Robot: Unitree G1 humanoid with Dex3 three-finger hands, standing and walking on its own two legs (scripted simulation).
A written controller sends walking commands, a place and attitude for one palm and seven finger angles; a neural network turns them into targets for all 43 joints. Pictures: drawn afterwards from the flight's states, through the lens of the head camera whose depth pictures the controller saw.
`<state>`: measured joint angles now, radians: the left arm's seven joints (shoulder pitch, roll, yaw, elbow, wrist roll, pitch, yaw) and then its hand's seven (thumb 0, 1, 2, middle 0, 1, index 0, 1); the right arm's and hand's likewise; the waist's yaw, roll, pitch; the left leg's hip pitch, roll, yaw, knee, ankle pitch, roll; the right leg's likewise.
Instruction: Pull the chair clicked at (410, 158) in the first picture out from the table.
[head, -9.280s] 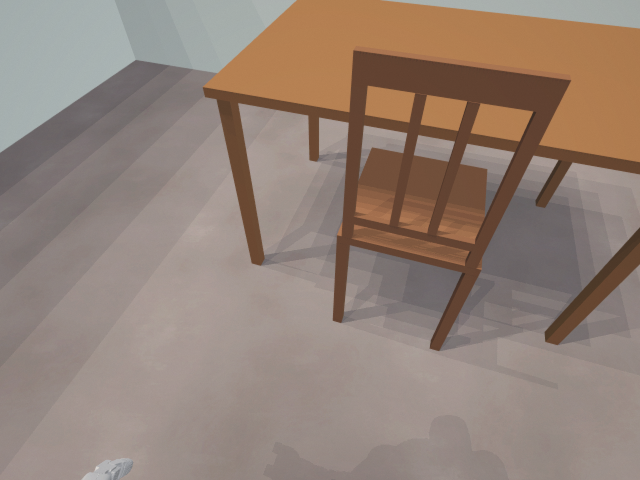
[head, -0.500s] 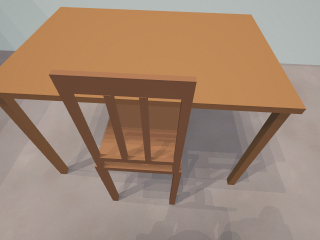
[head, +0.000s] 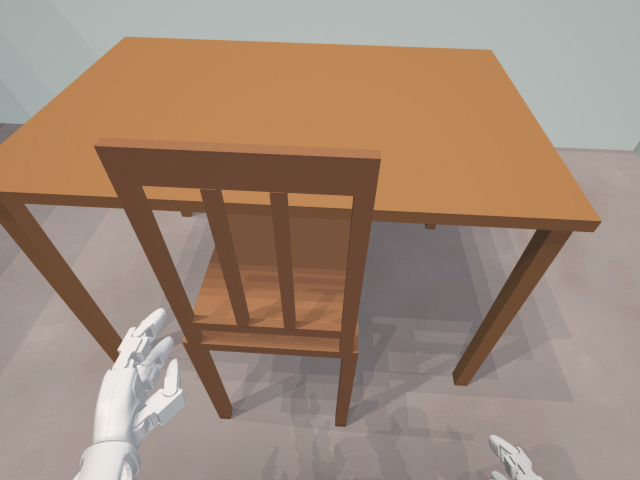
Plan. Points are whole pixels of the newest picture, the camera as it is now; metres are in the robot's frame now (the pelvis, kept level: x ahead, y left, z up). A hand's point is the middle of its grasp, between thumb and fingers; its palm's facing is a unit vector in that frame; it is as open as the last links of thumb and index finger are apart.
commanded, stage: raise the hand toward the chair's back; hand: left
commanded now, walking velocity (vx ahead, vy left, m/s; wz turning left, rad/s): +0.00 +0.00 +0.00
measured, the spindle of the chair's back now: (229, 266) +0.46 +0.16 -0.03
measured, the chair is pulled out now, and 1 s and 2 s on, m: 0.00 0.00 0.00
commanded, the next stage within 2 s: aim the fingers beside a spindle in 1.88 s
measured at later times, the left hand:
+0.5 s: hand (198, 438) +0.20 +0.16 -0.04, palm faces -0.18 -0.98 -0.01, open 11.9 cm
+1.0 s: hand (156, 414) +0.21 +0.20 -0.01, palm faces -0.01 -1.00 -0.06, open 15.9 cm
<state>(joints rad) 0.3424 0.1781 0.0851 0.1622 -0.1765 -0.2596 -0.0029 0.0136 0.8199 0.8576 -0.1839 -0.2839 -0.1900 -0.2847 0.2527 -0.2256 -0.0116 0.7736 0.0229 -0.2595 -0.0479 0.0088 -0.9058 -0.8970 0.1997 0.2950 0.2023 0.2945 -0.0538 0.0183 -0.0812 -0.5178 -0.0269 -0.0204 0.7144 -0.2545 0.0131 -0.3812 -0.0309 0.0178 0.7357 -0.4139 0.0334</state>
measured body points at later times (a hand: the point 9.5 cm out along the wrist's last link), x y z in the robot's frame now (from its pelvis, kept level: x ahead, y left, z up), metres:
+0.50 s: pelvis -0.02 -0.02 -0.09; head +0.05 -0.02 +0.36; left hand +0.20 +0.21 -0.04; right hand +0.19 -0.23 -0.17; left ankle +0.07 +0.11 -0.71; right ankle -0.02 -0.15 -0.71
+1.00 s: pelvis -0.01 +0.01 -0.07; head +0.05 +0.03 +0.38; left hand +0.21 +0.26 +0.00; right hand +0.19 -0.23 -0.12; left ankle +0.07 +0.11 -0.71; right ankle -0.02 -0.14 -0.71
